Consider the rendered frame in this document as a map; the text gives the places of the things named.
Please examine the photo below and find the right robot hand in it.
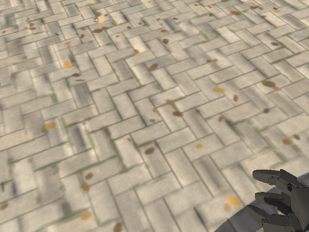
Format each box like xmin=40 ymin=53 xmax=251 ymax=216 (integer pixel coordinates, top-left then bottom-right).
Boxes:
xmin=245 ymin=169 xmax=309 ymax=232

